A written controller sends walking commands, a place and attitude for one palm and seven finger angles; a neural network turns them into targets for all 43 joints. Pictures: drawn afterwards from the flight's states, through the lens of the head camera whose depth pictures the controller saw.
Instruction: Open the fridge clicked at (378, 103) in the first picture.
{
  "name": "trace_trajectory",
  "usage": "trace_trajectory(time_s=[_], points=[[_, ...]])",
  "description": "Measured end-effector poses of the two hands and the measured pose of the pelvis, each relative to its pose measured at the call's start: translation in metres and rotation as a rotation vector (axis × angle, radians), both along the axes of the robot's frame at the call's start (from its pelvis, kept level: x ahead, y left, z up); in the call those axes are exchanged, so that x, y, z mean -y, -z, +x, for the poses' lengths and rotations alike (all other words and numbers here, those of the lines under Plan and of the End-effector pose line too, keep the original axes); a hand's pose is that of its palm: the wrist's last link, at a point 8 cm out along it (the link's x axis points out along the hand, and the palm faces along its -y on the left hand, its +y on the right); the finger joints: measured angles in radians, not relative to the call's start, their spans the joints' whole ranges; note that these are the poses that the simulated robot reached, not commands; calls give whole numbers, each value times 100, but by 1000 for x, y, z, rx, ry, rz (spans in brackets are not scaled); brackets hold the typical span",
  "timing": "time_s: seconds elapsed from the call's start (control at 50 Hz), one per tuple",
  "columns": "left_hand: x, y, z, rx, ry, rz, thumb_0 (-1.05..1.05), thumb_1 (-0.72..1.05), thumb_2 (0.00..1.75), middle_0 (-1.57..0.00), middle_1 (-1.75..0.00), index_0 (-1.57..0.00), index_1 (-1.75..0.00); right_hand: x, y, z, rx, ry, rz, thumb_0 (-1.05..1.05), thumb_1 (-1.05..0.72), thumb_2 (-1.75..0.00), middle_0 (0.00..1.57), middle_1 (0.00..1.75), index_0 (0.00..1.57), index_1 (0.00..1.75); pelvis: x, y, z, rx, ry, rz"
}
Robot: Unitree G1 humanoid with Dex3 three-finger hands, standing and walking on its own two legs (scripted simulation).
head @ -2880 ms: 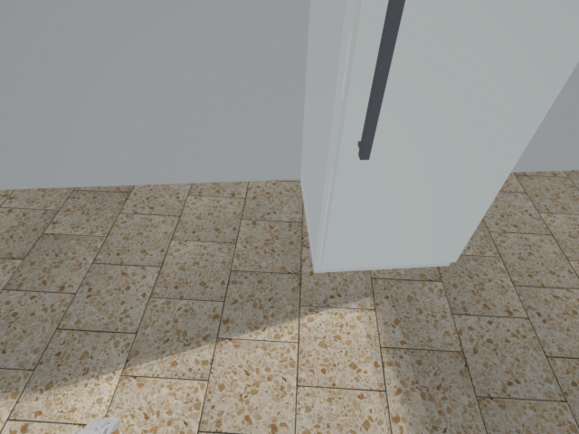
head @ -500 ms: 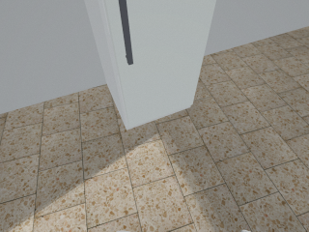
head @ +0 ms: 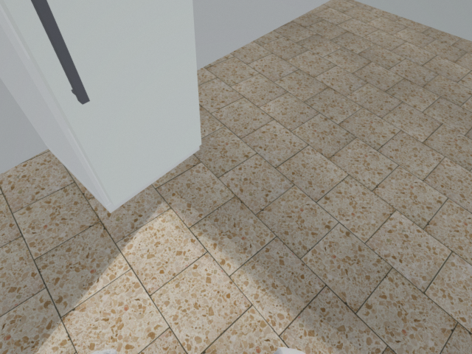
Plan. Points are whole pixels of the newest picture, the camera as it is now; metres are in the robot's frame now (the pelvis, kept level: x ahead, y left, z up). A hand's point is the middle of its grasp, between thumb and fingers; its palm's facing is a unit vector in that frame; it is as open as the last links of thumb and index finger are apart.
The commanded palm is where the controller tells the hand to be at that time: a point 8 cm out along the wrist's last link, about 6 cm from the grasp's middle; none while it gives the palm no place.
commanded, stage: walk to a spot facing it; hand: left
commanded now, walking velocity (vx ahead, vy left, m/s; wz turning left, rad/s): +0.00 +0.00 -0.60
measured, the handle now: (50, 33) +0.78 +0.50 +0.11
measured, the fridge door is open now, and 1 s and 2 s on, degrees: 0 0 0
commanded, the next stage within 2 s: turn to face it in 1.24 s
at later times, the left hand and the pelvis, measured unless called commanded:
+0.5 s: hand out of the picture +0.11 +0.17 -0.17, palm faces -0.14 -0.97 -0.19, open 7.4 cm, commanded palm none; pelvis +0.07 -0.02 +0.00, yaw -14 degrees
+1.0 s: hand (212, 225) +0.42 +0.07 -0.17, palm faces -0.53 -0.83 -0.16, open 7.4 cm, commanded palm none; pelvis +0.24 -0.04 +0.00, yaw -34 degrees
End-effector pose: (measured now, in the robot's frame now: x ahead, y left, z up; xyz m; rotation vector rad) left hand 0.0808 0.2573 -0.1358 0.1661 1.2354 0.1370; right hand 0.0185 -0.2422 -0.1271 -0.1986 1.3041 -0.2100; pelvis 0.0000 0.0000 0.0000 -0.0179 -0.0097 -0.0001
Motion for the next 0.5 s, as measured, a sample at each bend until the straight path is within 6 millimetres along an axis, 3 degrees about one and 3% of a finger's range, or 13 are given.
trace_trajectory(time_s=[0.1,0.18,0.34,0.5], points=[[37,-3,47,92,119,34,0,91,90,-20,-30,-19,-30,30,27,-41,-73,102,33,0,-90,-90,20,30,20,30,23,15,0,-6,64,7],[57,-15,56,133,132,43,0,91,90,-20,-30,-20,-30,47,23,-45,-100,128,36,0,-91,-90,20,30,20,30,35,7,3,2,92,17],[66,-19,40,42,165,25,0,91,90,-20,-30,-20,-30,66,-2,15,88,146,12,1,-91,-90,19,30,20,30,40,-7,27,-1,178,30],[41,0,28,-97,138,0,0,91,90,-20,-30,-20,-30,52,-20,100,219,121,-25,0,-91,-90,19,30,20,30,22,-4,72,-8,246,4]])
